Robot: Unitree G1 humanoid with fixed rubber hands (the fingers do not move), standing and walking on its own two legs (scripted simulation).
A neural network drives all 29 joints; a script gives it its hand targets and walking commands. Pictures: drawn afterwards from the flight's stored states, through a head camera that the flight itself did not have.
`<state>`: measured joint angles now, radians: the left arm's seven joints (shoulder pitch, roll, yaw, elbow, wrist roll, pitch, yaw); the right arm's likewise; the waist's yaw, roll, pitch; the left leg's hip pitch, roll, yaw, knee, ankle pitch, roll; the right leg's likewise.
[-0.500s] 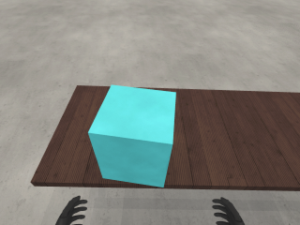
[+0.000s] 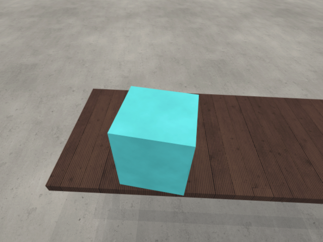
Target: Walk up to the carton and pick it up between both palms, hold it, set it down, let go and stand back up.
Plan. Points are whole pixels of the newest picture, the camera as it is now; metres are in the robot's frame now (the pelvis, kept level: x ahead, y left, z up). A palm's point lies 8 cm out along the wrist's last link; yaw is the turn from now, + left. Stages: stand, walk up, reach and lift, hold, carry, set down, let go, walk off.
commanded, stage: stand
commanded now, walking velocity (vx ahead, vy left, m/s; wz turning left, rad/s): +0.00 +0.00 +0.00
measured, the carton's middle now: (157, 141) +0.43 +0.01 +0.00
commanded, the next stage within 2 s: none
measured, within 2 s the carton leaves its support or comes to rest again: neither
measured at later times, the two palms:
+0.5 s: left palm out of the picture +0.02 +0.27 -0.11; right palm out of the picture +0.04 -0.25 -0.11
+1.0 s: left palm out of the picture +0.03 +0.26 -0.11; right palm out of the picture +0.04 -0.26 -0.12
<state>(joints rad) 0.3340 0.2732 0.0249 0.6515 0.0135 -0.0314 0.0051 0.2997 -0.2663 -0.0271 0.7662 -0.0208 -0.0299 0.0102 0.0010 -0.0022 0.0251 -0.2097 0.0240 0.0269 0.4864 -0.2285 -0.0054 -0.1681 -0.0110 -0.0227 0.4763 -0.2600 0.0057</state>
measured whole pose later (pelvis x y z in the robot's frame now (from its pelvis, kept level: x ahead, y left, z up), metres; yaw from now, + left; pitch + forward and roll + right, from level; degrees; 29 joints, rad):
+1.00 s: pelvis -0.02 +0.00 +0.00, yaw +0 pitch -3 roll +0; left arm 0.39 0.26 0.00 0.72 0.01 -0.02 0.01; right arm 0.33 -0.27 0.00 0.79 -0.01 -0.01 0.00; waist 0.00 0.00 0.04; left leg -0.26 0.02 0.00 0.52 -0.22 -0.01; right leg -0.22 -0.01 -0.02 0.53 -0.26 0.00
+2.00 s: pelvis +0.00 -0.01 +0.00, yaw +0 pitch -2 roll +0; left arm 0.36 0.26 0.00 0.81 0.00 -0.01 0.02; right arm 0.32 -0.26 0.00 0.86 -0.01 -0.01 -0.02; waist 0.00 0.00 0.04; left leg -0.22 0.02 0.00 0.48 -0.22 -0.02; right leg -0.18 0.00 -0.01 0.48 -0.26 0.00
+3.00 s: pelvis +0.01 +0.00 +0.00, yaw +0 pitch -2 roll +0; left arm 0.35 0.23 0.00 0.91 0.00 -0.01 0.03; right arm 0.32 -0.24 0.00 0.95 0.00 -0.01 -0.03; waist 0.00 -0.01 0.05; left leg -0.20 0.02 0.00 0.45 -0.22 -0.01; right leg -0.16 0.00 0.01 0.45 -0.25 0.01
